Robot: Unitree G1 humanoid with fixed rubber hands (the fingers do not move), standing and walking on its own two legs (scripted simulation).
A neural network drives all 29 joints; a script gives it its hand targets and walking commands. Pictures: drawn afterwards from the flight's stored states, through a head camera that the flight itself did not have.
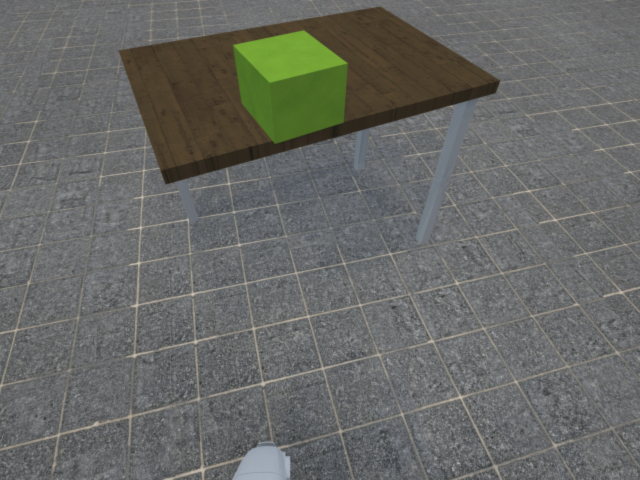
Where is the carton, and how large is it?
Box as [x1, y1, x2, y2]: [233, 30, 347, 143]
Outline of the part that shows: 303,30 233,45 241,102 275,143 343,122 347,63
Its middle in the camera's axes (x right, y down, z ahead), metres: -0.07 -0.37 +0.91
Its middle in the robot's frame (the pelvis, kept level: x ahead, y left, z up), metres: +0.93 +0.11 +0.02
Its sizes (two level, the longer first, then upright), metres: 0.201 0.185 0.145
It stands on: a table, 0.72 m high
